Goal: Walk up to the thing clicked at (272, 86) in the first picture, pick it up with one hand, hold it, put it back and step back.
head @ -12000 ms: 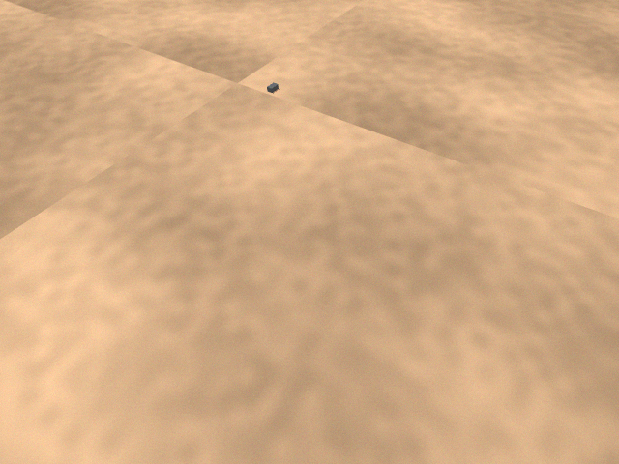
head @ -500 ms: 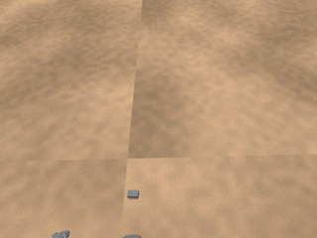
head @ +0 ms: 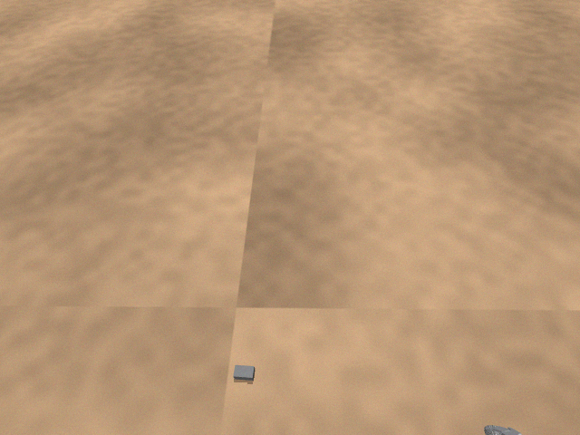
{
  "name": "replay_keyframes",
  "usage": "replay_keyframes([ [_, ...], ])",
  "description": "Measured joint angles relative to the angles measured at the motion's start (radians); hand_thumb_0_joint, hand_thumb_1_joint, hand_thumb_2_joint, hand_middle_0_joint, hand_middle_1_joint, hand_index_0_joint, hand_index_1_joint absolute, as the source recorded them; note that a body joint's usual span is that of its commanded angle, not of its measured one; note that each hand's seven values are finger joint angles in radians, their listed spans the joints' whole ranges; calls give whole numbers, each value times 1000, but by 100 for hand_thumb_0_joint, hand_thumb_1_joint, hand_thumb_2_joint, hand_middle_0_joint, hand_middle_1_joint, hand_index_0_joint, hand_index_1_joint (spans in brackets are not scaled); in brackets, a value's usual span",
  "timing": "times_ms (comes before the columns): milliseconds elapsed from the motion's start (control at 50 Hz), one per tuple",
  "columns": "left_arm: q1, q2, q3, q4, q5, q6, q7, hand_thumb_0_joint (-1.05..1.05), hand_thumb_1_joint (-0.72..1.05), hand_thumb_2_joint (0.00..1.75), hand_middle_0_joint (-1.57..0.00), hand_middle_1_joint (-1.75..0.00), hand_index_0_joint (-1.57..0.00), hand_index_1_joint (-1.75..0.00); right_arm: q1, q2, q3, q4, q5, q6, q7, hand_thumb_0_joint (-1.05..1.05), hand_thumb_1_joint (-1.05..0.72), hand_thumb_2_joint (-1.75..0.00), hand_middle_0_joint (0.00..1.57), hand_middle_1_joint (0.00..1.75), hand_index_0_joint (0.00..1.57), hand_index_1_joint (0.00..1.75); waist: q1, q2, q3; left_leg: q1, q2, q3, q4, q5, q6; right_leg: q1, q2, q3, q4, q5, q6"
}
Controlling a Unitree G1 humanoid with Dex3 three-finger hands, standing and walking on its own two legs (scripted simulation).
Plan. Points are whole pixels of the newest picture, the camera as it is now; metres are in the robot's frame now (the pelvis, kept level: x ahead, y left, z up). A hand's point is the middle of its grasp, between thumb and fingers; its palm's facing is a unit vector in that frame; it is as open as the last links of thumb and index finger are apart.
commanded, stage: walk up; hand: left
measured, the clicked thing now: (244, 372) +0.45 +0.19 -0.76
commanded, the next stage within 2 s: stand in 0.64 s
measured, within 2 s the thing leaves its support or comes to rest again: neither
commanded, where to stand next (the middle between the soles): +0.06 +0.00 m, yaw +0 degrees
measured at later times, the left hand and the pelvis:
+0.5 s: hand out of the picture +0.08 +0.25 -0.16, palm faces -0.01 -0.95 -0.32, open 7.4 cm; pelvis +0.00 +0.01 +0.00, yaw +0 degrees
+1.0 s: hand out of the picture +0.08 +0.26 -0.15, palm faces -0.03 -0.94 -0.34, open 7.4 cm; pelvis +0.00 +0.01 +0.00, yaw +0 degrees
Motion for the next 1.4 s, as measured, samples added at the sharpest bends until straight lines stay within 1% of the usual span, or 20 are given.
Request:
replay_keyframes([
  [180, -11, 2, 5, 39, 1, -2, 5, 0, 91, 89, -20, -30, -20, -30, -14, 5, 2, 40, -4, 7, 1, 0, -90, -90, 20, 30, 21, 30, 3, -7, -5, 20, 2, 0, -40, 18, -1, 24, 2, 0, -48, 23, 1],
  [460, -16, -15, 1, 68, 4, 4, 3, 0, 91, 89, -20, -30, -20, -30, -3, 14, -1, 80, -5, 7, -1, 0, -90, -90, 20, 30, 21, 30, -8, -15, 1, 33, -2, 9, -75, 35, 4, 32, -3, 9, -79, 40, 8],
  [640, -24, -11, 3, 73, 3, 6, 6, 0, 91, 89, -20, -30, -20, -30, 1, 18, -3, 85, -7, 7, -2, 0, -90, -90, 20, 30, 21, 30, -11, -16, -2, 36, -6, 13, -81, 38, 8, 31, -7, 14, -77, 40, 11],
  [780, -26, -9, -7, 69, 5, -3, 9, 0, 91, 89, -20, -30, -20, -30, -6, 14, 2, 86, -6, 11, -2, 0, -90, -90, 20, 30, 21, 30, -14, -8, 2, 32, -9, 12, -86, 43, 9, 28, -10, 13, -83, 45, 14],
  [1400, 6, 0, -25, 64, 6, -9, 12, 0, 91, 89, -20, -30, -20, -30, -6, 8, 10, 88, -3, 16, 4, 0, -90, -90, 20, 30, 21, 30, -9, -8, -7, 25, -10, 4, -84, 48, 9, 27, -11, 4, -88, 49, 14],
])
